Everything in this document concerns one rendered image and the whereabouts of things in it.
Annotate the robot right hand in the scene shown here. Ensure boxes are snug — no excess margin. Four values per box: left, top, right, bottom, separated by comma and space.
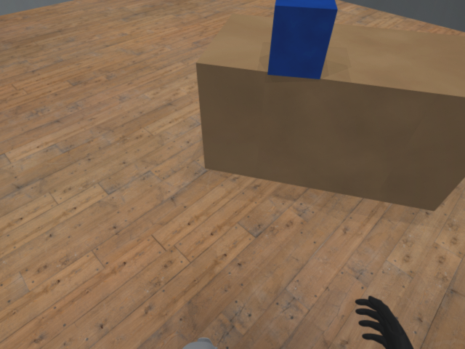
355, 296, 413, 349

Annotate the carton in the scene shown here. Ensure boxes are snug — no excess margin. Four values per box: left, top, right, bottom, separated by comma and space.
267, 0, 338, 79

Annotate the robot left shin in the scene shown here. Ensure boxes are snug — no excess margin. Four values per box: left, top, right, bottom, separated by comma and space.
197, 337, 213, 345

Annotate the pedestal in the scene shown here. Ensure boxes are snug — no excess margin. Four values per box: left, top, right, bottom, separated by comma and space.
196, 14, 465, 211

